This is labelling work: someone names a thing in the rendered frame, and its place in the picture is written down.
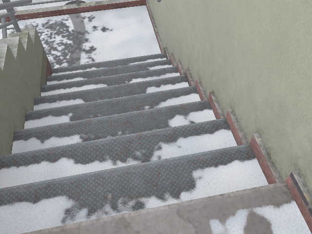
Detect stairs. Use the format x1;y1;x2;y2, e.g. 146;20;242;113
0;53;268;234

